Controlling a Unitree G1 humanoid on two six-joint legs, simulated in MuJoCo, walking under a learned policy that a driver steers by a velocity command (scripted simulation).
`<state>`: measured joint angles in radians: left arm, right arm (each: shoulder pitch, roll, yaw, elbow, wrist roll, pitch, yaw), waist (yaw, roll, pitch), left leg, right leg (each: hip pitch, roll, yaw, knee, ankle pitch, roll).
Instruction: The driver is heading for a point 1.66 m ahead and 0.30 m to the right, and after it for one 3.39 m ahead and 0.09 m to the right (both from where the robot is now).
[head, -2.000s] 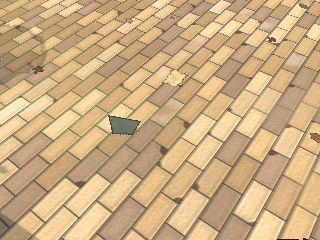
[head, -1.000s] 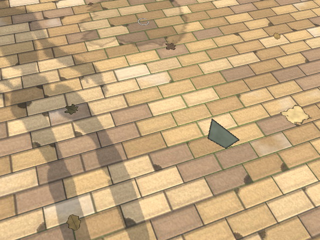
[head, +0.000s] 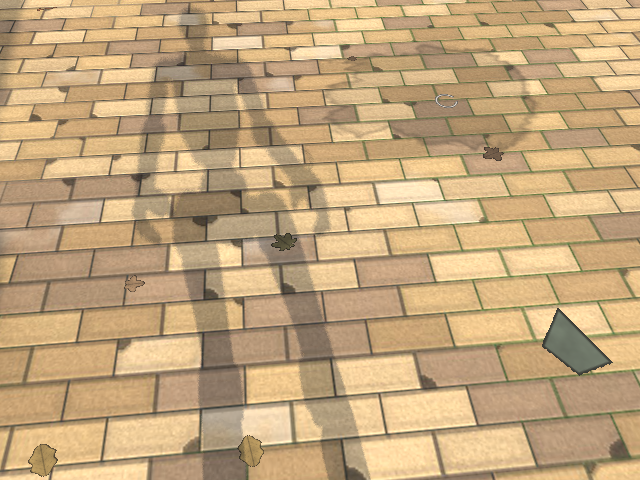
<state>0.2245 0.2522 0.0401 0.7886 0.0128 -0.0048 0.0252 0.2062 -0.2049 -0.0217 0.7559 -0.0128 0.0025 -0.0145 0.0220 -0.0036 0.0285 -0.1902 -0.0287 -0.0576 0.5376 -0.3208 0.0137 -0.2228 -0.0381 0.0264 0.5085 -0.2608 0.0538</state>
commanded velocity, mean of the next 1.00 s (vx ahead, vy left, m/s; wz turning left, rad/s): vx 0.28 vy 0.00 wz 0.01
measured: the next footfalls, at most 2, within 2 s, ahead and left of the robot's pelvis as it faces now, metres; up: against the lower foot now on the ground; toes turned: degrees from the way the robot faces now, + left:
left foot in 0.94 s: +0.45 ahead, +0.07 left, +0.00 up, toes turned +1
right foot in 1.48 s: +0.75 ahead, -0.17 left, +0.00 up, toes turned -3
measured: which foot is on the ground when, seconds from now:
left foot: down 0.00-0.46, up 0.48-0.92, down 0.94-1.00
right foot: down 0.00-0.94, up 0.96-1.00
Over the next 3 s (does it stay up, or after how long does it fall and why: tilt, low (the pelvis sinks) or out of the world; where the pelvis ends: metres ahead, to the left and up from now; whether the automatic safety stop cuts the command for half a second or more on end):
stays up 1.39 -0.16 0.01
